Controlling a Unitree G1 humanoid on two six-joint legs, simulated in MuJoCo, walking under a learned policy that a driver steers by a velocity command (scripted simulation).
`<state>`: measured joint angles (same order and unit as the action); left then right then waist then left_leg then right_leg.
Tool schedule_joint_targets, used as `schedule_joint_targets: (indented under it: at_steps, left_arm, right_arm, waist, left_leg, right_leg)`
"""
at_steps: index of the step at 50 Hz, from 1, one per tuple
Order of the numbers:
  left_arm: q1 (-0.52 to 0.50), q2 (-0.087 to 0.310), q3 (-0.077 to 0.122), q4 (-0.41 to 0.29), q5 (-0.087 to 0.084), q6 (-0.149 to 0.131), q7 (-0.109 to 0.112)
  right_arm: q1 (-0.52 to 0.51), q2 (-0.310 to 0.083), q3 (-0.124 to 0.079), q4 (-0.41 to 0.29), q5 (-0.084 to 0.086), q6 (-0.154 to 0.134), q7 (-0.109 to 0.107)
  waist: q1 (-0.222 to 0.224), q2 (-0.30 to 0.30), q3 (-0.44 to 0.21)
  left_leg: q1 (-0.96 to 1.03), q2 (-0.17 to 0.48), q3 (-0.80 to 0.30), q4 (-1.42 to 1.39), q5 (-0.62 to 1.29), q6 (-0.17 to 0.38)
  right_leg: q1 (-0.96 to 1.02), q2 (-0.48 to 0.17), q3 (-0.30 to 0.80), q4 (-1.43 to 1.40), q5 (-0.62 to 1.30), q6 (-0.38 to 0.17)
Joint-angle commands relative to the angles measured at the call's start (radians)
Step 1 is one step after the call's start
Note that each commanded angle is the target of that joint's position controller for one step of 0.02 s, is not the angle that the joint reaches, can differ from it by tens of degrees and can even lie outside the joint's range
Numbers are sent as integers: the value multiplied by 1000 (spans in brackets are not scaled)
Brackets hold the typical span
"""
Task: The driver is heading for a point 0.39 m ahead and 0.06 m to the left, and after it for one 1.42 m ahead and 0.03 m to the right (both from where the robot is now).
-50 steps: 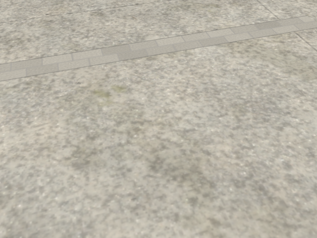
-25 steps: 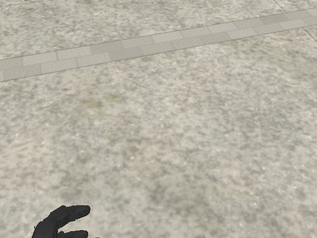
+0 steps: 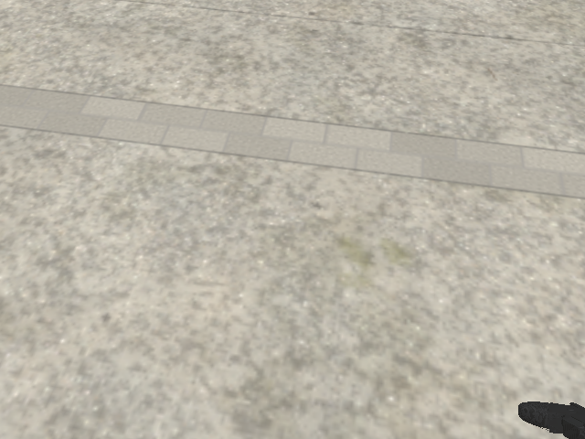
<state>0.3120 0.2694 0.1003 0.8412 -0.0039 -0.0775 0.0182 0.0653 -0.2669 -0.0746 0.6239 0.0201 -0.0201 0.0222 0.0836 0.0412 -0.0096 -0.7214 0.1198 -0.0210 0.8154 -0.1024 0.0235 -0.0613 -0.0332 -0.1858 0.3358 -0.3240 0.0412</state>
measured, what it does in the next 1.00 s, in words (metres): walks ahead: left foot, then right foot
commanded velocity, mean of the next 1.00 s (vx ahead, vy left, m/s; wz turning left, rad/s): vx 0.50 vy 0.00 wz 0.21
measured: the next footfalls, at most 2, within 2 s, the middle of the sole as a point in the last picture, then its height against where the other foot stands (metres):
left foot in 0.08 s outside the picture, level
right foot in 0.56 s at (323, 427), level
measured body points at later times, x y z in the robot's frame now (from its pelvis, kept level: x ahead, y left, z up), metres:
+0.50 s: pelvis +0.27 +0.06 +0.00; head +0.30 +0.08 +0.45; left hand +0.46 +0.35 -0.07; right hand +0.41 -0.20 -0.10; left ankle +0.16 +0.13 -0.73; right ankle +0.47 -0.03 -0.71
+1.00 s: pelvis +0.53 +0.14 -0.01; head +0.56 +0.14 +0.44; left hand +0.49 +0.41 -0.13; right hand +0.83 -0.03 -0.05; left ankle +0.60 +0.27 -0.74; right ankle +0.46 -0.01 -0.73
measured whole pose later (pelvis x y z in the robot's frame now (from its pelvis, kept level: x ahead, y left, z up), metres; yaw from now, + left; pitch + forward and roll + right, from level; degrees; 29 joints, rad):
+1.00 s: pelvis +0.53 +0.14 -0.01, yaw +9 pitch +4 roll +0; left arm 0.41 0.26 0.09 0.79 -0.03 -0.04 0.01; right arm 0.02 -0.22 -0.05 0.58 0.00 -0.11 0.00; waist 0.10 -0.01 -0.02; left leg -0.44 -0.02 -0.05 0.49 -0.12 0.00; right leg -0.18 0.07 0.19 0.58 -0.43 -0.03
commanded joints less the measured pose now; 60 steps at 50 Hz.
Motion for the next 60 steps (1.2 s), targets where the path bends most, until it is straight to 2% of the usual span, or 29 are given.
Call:
schedule_joint_targets:
  at_steps: [1, 4, 5, 6, 7, 8, 9, 10, 13, 18, 24, 27, 28, 29, 30, 31, 33, 34, 37, 41, 46, 48, 49, 50, 51, 52, 54, 57, 60]
  left_arm:
    - [-76, 193, 47, -78, -20, -8, 3]
    - [-52, 171, 39, -73, -21, 8, 9]
    - [-43, 95, 11, -108, 25, 4, 10]
    - [-18, 44, -14, -181, 17, -33, -1]
    - [-121, 134, 5, -183, -23, -64, -15]
    - [-165, 128, -1, -189, -35, -74, -19]
    - [-169, 111, -6, -180, -11, -75, -9]
    - [-172, 117, 0, -180, 14, -67, 0]
    - [-162, 98, 2, -182, 18, -33, 0]
    - [-331, 33, -29, -211, 18, -31, -11]
    - [-422, 76, -16, -245, -6, -52, -43]
    - [-282, 107, 5, -211, 6, -62, -47]
    - [-146, 147, 18, -195, 21, -65, -44]
    - [1, 226, 41, -169, 36, -61, -41]
    - [52, 207, 38, -134, 3, -50, -50]
    - [9, 138, 18, -152, -20, -38, -46]
    - [-74, 101, -1, -172, -1, -19, -42]
    - [-96, 88, -8, -175, 3, -18, -40]
    - [-98, 83, -11, -161, -4, -14, -31]
    - [-62, 150, 14, -136, -22, 3, -14]
    - [21, 148, 17, -121, -33, 24, -11]
    - [15, 125, 12, -129, -30, 25, -9]
    - [-11, 89, 2, -147, -22, 18, -11]
    - [-4, 14, -20, -175, 0, 10, -11]
    - [86, 36, -22, -203, -34, 0, -9]
    - [66, 117, -2, -179, -42, 3, -4]
    - [-52, 117, 4, -197, -23, 17, -8]
    - [-79, 74, 1, -215, -21, 37, -18]
    - [-127, 42, -9, -234, -7, 51, -21]
  right_arm:
    - [-70, -56, -14, -94, 1, -6, 15]
    - [225, -151, -77, -17, -8, -1, 10]
    - [365, -262, -107, -7, 1, 0, -7]
    - [335, -317, -99, -39, 6, -18, 1]
    - [363, -234, -76, -49, -7, -24, 3]
    - [331, -187, -62, -38, -12, -30, -1]
    - [259, -159, -51, -52, -12, -33, -3]
    - [196, -129, -41, -56, -15, -34, -6]
    - [149, -115, -36, -51, -19, -42, -16]
    - [212, -136, -49, -4, 0, -39, -40]
    - [299, -127, -52, 29, 6, -30, -39]
    - [275, -108, -47, 18, 0, -30, -38]
    - [248, -73, -33, -3, -8, -36, -35]
    - [364, -29, -20, -10, -3, -46, -40]
    - [399, -55, -16, -4, 3, -57, -40]
    - [308, -122, -31, -17, 10, -64, -35]
    - [133, -104, -23, -64, -19, -73, -36]
    - [121, -94, -25, -72, -35, -75, -39]
    - [129, -48, -13, -72, -39, -76, -40]
    - [4, -3, 12, -86, -29, -83, -28]
    - [-77, -53, -8, -107, -4, -100, -14]
    - [3, -75, -27, -88, -7, -106, -17]
    - [111, -113, -43, -76, -18, -108, -26]
    - [287, -186, -61, -58, -31, -103, -37]
    - [327, -227, -71, -21, -35, -92, -27]
    - [297, -142, -55, -34, -25, -89, -27]
    - [223, -77, -30, -36, -30, -83, -30]
    - [146, -48, -20, -8, -35, -85, -27]
    - [124, -92, -35, 27, -31, -83, -38]
  waist:
    - [-41, -123, 22]
    - [-186, -83, -123]
    - [-216, 120, -192]
    - [-145, 337, -354]
    - [-214, 163, -340]
    - [-203, 126, -243]
    - [-157, 6, -176]
    - [-114, -5, -138]
    - [-59, 5, -96]
    - [-107, 25, -43]
    - [-151, 66, -30]
    - [-80, 100, -76]
    - [-16, 60, -174]
    - [-20, -181, -327]
    - [-17, -385, -342]
    - [3, -253, -193]
    - [-19, -91, -29]
    - [-47, -84, -13]
    - [-87, -131, -31]
    - [-54, -134, -38]
    - [-34, -142, -43]
    - [-88, -144, -70]
    - [-147, -126, -129]
    - [-203, 43, -261]
    - [-157, 348, -303]
    - [-173, 195, -202]
    - [-159, 50, -61]
    - [-98, 75, 24]
    - [-77, 53, 27]
  left_leg:
    - [98, -39, 65, -102, -77, 42]
    - [561, -187, 156, -227, -58, 122]
    - [825, 37, -193, -243, 51, 203]
    - [1073, 207, -760, -474, -210, 403]
    - [1078, 204, -741, -537, -281, 353]
    - [986, 179, -612, -510, -222, 318]
    - [827, 144, -504, -498, -110, 288]
    - [686, 109, -416, -503, -1, 269]
    - [514, 57, -327, -547, 117, 265]
    - [452, -15, -230, -538, 131, 222]
    - [545, 28, -338, -443, 18, 200]
    - [577, -12, -318, -297, 226, 152]
    - [509, -58, -255, -94, 254, 113]
    - [218, -182, -150, 268, 6, 33]
    - [-21, -227, -127, 476, -460, -8]
    - [-141, -159, -146, 553, -414, -6]
    - [-122, -92, -95, 471, -273, 2]
    - [-64, -64, -91, 392, -235, -2]
    - [48, -58, -42, 204, -234, -36]
    - [211, -106, -3, -91, -44, -70]
    - [337, -148, -30, -301, 21, -57]
    - [508, -139, -26, -371, 18, -20]
    - [677, -53, -92, -365, -2, 24]
    - [929, 158, -291, -363, 12, 94]
    - [1050, 332, -698, -464, -219, 243]
    - [983, 296, -681, -503, -370, 236]
    - [797, 206, -431, -530, -218, 183]
    - [616, 145, -227, -590, 64, 158]
    - [587, 138, -69, -571, 434, 157]
  right_leg:
    - [-5, -264, 96, -61, 375, -158]
    - [-84, -179, -25, 382, 733, -94]
    - [-382, -115, -43, 766, 280, -36]
    - [-732, 63, 163, 1048, -251, -1]
    - [-856, 17, 266, 1116, -180, -23]
    - [-895, -21, 254, 1088, -104, -45]
    - [-829, -66, 259, 1006, -27, -47]
    - [-739, -92, 260, 919, 9, -41]
    - [-630, -88, 249, 794, 43, -16]
    - [-567, -19, 231, 422, 314, 13]
    - [-464, 33, 237, 204, 313, -23]
    - [-264, 53, 188, 139, 265, -92]
    - [-64, -45, 281, 173, 302, -156]
    - [294, -245, 638, 158, 254, -324]
    - [394, -348, 1002, -9, -8, -430]
    - [312, -322, 958, -43, -161, -394]
    - [54, -235, 741, -64, -17, -335]
    - [-27, -197, 679, -78, 95, -316]
    - [-128, -127, 555, -93, 301, -306]
    - [-233, -78, 459, -81, 348, -279]
    - [-184, -101, 561, 3, 204, -248]
    - [-218, -61, 570, 90, 183, -205]
    - [-292, -19, 527, 236, 189, -166]
    - [-449, 64, 400, 559, -64, -114]
    - [-725, 94, 320, 800, -288, -82]
    - [-809, 31, 338, 913, -219, -68]
    - [-795, -20, 306, 940, -56, -58]
    - [-709, -55, 296, 862, 7, -41]
    - [-688, -45, 257, 724, 67, -6]
Keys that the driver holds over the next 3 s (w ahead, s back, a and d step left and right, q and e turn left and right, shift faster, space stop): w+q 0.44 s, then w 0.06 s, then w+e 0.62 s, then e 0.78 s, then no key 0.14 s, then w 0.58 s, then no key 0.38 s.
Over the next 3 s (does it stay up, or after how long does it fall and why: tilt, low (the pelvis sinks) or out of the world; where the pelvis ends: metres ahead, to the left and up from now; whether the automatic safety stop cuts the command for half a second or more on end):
stays up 1.08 0.04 0.01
